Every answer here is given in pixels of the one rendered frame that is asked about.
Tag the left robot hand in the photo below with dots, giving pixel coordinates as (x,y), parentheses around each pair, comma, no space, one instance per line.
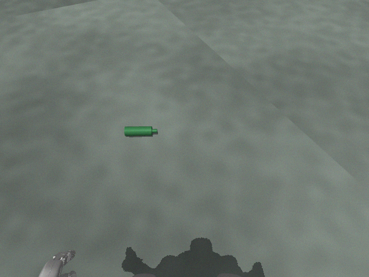
(53,268)

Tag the bottle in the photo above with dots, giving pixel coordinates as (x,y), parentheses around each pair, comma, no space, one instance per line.
(139,130)

